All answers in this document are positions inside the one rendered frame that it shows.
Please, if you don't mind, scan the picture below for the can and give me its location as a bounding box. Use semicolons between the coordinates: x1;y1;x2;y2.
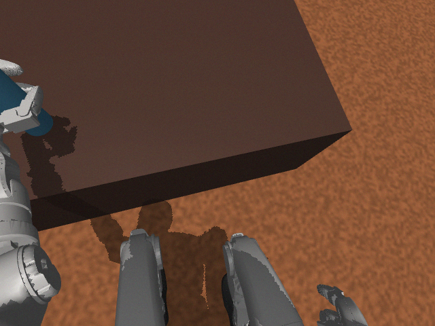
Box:
0;69;53;136

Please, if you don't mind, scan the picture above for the left robot arm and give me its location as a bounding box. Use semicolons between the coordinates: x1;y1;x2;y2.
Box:
0;141;61;326

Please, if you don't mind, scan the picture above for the left robot hand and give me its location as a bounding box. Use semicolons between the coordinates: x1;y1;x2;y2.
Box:
0;59;44;142

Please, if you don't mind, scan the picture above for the right robot hand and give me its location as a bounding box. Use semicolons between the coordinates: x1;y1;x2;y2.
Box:
317;285;368;326

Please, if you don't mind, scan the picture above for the right robot foot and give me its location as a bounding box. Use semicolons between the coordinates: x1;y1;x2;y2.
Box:
222;274;250;326

